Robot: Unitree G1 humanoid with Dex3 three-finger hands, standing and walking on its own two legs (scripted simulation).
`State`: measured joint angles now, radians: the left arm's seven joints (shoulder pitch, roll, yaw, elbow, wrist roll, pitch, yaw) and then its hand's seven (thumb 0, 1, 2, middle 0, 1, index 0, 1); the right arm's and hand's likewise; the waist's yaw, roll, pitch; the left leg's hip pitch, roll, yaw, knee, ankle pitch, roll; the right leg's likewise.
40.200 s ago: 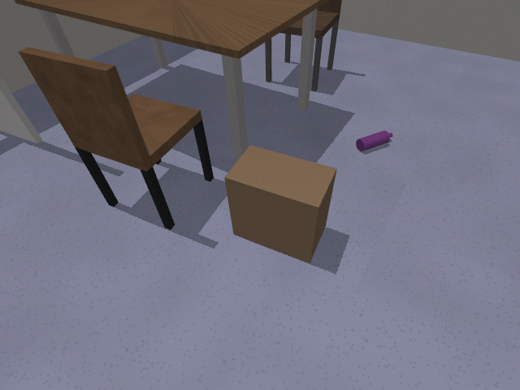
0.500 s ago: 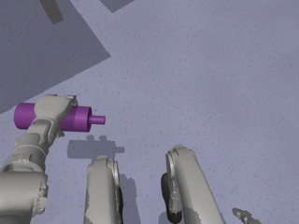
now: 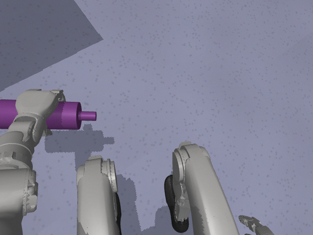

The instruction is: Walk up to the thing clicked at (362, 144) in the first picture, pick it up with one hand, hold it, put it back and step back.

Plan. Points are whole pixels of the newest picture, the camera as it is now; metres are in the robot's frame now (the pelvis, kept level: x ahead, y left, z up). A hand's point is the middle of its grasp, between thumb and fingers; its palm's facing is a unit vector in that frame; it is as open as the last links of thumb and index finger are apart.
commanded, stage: crouch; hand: left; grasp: from above
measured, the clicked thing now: (51, 115) +0.45 +0.26 -0.19
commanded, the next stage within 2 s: lower in 0.36 s
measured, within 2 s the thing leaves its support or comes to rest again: neither
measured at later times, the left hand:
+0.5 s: hand (50, 116) +0.45 +0.27 -0.21, palm faces -0.48 +0.01 -0.88, open 10.8 cm
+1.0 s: hand (56, 120) +0.45 +0.27 -0.27, palm faces -0.48 +0.01 -0.88, open 10.8 cm
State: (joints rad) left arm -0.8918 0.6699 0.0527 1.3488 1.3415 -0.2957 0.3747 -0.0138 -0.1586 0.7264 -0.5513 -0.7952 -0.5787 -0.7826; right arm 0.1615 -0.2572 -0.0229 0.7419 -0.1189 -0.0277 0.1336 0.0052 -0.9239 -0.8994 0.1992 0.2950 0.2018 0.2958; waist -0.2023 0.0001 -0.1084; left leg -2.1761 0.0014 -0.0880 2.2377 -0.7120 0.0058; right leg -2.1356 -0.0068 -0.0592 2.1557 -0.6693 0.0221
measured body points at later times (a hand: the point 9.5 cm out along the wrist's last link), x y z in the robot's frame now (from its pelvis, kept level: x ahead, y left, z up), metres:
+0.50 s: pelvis -0.01 +0.00 -0.04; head +0.24 +0.05 +0.33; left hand +0.47 +0.27 -0.16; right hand +0.03 -0.28 -0.15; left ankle +0.07 +0.12 -0.35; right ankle +0.10 -0.13 -0.35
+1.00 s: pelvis +0.00 +0.00 -0.07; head +0.25 +0.08 +0.29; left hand +0.48 +0.27 -0.22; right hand +0.04 -0.28 -0.16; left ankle +0.07 +0.12 -0.35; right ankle +0.10 -0.13 -0.35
